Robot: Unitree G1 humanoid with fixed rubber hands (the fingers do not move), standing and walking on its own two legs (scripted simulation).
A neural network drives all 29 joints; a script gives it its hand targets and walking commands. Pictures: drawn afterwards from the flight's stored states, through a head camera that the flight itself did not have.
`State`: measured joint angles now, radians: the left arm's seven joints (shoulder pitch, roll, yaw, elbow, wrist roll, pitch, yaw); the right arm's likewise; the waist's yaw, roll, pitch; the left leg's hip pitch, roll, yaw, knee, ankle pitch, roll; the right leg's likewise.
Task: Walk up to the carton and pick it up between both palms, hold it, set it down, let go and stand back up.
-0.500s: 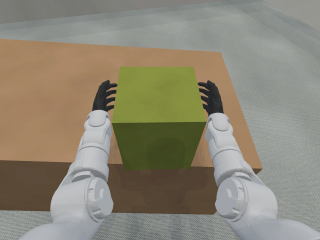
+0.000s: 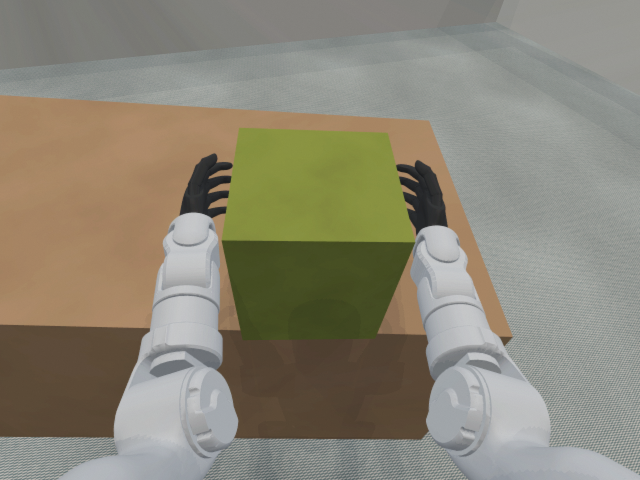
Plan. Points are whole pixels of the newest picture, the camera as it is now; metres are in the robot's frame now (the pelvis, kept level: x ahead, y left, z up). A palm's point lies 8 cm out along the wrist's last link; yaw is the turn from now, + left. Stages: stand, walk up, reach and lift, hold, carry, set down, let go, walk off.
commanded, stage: reach and lift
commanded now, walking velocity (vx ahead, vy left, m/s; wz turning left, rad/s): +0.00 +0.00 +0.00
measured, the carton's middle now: (312, 240) +0.43 +0.02 +0.05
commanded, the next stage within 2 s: none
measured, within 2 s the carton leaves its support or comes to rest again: neither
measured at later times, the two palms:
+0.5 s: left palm (198, 208) +0.39 +0.17 +0.14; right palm (439, 216) +0.38 -0.13 +0.15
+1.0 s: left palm (183, 199) +0.36 +0.17 +0.18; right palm (448, 212) +0.36 -0.13 +0.18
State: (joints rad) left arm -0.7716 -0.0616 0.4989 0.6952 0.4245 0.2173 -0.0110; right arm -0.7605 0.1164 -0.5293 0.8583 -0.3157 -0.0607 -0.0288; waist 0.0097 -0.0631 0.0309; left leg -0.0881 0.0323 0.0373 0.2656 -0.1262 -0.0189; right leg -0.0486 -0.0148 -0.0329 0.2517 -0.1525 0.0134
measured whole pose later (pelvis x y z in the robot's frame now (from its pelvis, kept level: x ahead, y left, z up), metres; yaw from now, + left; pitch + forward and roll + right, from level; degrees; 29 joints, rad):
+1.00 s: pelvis -0.02 +0.01 +0.00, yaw +2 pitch -9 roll -1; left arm -0.69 -0.01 0.32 0.33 0.39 0.59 -0.03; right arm -0.73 0.00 -0.13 0.71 0.09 0.14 -0.14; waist -0.08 -0.08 0.05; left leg -0.01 0.02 0.01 0.29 -0.12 -0.01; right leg 0.06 -0.02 -0.06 0.24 -0.14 0.02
